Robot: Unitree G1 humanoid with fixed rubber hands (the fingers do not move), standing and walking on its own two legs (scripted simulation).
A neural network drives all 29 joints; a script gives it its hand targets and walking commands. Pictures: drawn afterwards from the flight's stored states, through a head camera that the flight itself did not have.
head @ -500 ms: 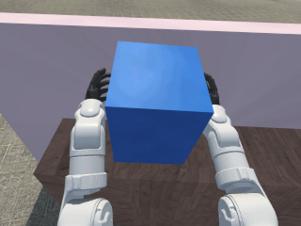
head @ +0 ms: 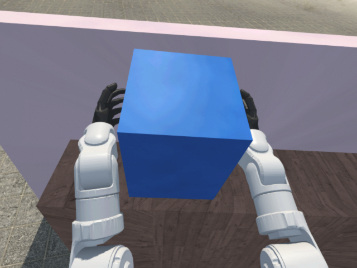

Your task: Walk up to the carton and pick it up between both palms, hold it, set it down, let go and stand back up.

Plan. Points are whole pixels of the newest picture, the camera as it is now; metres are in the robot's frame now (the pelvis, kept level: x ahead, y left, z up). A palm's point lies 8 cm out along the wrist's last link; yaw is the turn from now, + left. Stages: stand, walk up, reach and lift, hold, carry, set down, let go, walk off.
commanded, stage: hold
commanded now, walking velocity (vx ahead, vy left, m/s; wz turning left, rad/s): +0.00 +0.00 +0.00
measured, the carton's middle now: (177, 131) +0.36 -0.01 +0.15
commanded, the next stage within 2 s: none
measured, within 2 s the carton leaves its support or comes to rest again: neither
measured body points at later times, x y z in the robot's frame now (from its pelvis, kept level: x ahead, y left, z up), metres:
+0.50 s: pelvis +0.02 -0.02 +0.00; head +0.00 +0.00 +0.45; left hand +0.40 +0.12 +0.19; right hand +0.40 -0.17 +0.17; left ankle +0.02 +0.13 -0.75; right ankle +0.06 -0.14 -0.75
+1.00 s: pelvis +0.00 -0.01 +0.00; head -0.04 +0.00 +0.45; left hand +0.36 +0.12 +0.18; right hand +0.37 -0.18 +0.16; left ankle +0.02 +0.13 -0.75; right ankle +0.06 -0.14 -0.75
